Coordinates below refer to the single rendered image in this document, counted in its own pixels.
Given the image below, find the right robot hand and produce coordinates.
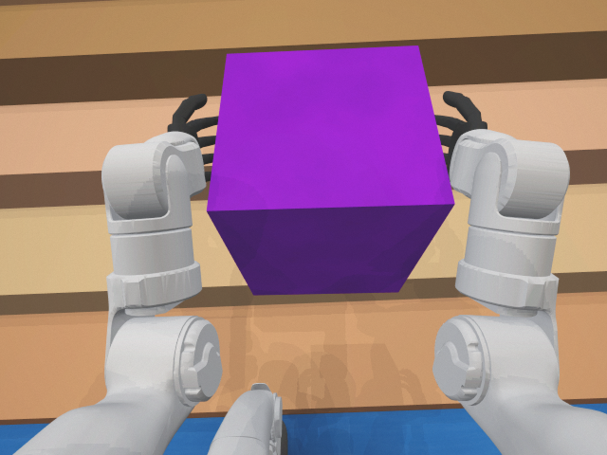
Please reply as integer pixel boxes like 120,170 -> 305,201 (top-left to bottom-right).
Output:
434,91 -> 487,178

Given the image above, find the right robot upper arm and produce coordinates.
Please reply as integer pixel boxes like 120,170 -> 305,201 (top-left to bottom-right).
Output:
432,315 -> 607,455

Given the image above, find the robot left thigh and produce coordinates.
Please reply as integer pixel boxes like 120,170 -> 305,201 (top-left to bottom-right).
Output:
207,390 -> 283,455

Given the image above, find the robot left forearm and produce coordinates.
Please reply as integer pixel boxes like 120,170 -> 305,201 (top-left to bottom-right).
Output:
101,132 -> 207,389

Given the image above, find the left robot hand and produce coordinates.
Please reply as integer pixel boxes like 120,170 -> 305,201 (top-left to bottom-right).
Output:
167,94 -> 219,182

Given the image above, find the robot right forearm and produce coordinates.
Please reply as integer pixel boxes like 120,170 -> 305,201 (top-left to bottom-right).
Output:
450,129 -> 570,386

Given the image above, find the robot left shin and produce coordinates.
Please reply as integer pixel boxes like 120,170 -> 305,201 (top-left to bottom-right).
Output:
251,383 -> 281,455

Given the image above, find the left robot upper arm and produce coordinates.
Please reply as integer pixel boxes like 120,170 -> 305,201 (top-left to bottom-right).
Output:
12,316 -> 223,455

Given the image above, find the carton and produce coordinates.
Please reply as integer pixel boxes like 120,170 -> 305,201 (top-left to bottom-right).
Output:
207,45 -> 455,296

